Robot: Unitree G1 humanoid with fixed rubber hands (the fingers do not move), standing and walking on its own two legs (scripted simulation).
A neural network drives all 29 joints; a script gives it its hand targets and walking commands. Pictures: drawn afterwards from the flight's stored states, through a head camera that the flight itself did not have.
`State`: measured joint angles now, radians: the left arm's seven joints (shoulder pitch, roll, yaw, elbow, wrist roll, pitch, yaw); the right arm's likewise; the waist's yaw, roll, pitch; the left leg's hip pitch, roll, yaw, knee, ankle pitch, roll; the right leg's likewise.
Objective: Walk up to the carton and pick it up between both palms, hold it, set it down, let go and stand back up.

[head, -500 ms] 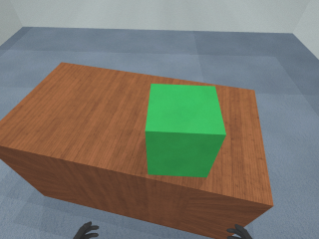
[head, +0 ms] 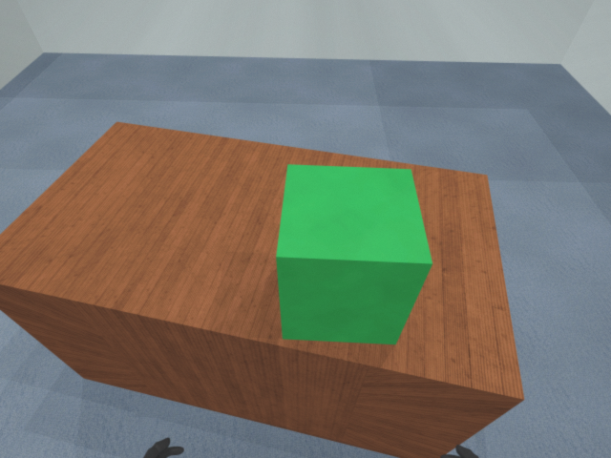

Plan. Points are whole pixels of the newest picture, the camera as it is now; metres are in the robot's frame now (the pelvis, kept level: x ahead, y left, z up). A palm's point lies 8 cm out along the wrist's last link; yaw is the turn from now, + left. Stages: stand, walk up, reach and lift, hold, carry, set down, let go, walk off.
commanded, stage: walk up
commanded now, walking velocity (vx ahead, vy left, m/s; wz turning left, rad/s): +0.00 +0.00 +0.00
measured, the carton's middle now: (343, 258) +0.46 -0.05 -0.04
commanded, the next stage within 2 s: reach and lift in 0.92 s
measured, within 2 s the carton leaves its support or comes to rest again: neither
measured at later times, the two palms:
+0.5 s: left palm out of the picture +0.08 +0.22 -0.11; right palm out of the picture +0.06 -0.27 -0.12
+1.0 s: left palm out of the picture +0.08 +0.24 -0.12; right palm out of the picture +0.04 -0.28 -0.12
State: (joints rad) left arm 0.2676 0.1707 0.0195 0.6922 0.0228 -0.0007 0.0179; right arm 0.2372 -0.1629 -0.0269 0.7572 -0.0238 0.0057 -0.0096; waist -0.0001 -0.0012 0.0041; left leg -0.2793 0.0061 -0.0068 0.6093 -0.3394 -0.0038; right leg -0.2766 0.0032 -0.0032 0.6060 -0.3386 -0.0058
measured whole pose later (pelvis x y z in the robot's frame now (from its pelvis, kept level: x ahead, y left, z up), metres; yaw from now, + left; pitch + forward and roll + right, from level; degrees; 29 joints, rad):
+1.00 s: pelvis -0.02 -0.01 -0.01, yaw -3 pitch +0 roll +0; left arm 0.21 0.28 -0.01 0.78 -0.02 0.14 0.01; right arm 0.23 -0.25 -0.04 0.87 -0.06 -0.06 0.01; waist -0.01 -0.01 0.02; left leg -0.31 0.05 0.04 0.65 -0.34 -0.02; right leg -0.34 0.04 0.03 0.67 -0.32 -0.03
